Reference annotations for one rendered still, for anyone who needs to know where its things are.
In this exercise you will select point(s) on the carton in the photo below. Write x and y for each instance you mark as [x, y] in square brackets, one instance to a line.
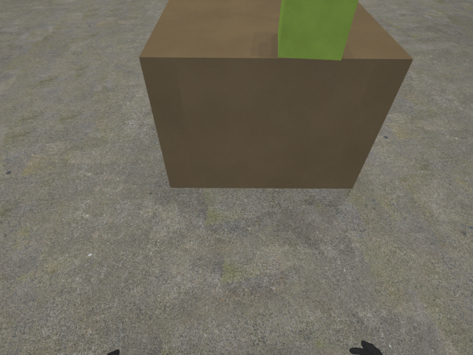
[314, 29]

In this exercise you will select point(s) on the pedestal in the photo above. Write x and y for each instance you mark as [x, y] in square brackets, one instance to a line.
[230, 114]

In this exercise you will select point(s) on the right robot hand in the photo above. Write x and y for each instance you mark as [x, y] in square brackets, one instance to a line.
[368, 349]

